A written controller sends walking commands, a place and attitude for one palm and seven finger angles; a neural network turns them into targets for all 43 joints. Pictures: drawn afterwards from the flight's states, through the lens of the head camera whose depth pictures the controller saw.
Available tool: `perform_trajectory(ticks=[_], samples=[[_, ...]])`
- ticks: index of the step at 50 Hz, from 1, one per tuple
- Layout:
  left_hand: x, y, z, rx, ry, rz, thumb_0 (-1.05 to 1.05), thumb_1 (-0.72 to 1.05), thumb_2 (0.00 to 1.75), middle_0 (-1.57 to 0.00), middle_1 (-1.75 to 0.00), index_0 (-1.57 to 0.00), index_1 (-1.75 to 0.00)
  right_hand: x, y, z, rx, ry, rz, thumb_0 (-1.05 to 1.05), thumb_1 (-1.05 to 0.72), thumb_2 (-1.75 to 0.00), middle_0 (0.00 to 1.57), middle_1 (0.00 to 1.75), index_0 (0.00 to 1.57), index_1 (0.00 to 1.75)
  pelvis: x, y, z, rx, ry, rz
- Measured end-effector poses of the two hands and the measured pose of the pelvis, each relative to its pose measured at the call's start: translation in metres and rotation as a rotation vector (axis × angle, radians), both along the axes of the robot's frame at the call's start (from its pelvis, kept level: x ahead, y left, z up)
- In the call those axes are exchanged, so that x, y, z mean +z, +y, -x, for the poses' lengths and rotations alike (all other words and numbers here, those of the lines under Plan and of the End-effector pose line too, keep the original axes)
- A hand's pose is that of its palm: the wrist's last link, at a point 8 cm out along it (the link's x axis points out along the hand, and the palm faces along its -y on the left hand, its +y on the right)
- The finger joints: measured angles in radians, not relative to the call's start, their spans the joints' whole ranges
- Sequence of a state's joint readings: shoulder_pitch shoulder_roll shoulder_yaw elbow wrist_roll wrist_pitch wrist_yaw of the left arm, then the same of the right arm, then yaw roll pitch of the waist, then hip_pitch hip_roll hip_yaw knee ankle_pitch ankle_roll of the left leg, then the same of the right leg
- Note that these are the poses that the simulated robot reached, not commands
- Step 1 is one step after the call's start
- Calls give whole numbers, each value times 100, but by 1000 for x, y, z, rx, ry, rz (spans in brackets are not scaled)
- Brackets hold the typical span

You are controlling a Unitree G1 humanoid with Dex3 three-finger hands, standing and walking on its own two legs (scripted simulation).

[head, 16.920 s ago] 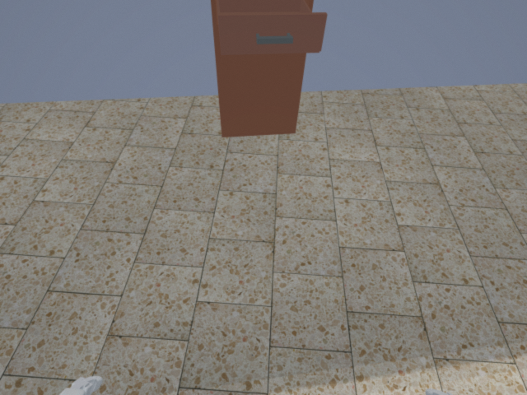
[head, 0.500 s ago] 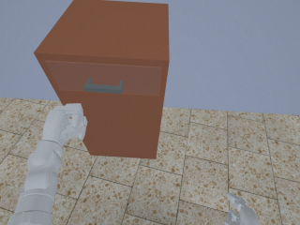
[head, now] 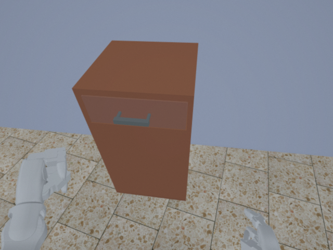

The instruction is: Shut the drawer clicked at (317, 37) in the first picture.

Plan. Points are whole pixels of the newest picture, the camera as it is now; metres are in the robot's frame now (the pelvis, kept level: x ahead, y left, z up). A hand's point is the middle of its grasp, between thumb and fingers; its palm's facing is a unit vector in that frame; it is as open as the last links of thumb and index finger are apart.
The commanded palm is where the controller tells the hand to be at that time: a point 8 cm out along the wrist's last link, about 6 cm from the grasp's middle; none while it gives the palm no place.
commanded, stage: draw the hand back to the body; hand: left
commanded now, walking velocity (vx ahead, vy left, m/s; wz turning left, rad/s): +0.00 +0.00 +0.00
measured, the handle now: (132, 118) +0.58 +0.20 -0.05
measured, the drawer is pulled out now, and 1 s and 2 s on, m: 0.00 0.00 0.00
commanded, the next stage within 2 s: step back with the hand held close in 0.36 s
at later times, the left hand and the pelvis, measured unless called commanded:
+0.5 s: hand (45, 190) +0.18 +0.23 +0.16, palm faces +0.41 -0.83 -0.39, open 3.3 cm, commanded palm +0.13 +0.28 +0.18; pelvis +0.00 +0.00 +0.00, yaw +0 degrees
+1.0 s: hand (12, 208) +0.14 +0.27 +0.16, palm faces +0.33 -0.80 -0.51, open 3.3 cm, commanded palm +0.08 +0.30 +0.18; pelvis -0.06 +0.03 +0.00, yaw -1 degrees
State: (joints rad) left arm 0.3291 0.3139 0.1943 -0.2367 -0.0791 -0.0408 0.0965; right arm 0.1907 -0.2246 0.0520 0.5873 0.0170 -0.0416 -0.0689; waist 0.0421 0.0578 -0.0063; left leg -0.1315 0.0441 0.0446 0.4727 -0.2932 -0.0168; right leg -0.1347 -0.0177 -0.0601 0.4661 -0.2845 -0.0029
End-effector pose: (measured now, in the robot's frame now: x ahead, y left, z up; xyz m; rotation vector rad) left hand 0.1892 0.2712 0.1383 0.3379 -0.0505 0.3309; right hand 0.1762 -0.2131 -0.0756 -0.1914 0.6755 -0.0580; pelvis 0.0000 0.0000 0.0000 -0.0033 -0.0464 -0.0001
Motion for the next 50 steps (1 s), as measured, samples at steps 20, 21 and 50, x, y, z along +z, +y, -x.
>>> perform_trajectory(ticks=[20, 21, 50], samples=[[32, 3, 59, 86, -63, -117, 2, 89, 90, -140, -160, -141, -160, -1, -4, 1, 18, -48, -6, 1, -91, -89, 20, 30, 21, 30, 2, -5, 5, 6, -32, 3], [31, 3, 58, 83, -60, -113, 2, 89, 90, -140, -160, -141, -160, -1, -4, 2, 17, -47, -5, 1, -91, -89, 20, 30, 21, 30, 2, -5, 5, 5, -32, 2], [46, 33, 90, -57, -112, -264, 2, 88, 90, -140, -160, -141, -160, 6, 6, 64, -89, 43, 65, 1, -91, -89, 20, 30, 21, 30, -3, 27, 56, -16, 36, -3]])
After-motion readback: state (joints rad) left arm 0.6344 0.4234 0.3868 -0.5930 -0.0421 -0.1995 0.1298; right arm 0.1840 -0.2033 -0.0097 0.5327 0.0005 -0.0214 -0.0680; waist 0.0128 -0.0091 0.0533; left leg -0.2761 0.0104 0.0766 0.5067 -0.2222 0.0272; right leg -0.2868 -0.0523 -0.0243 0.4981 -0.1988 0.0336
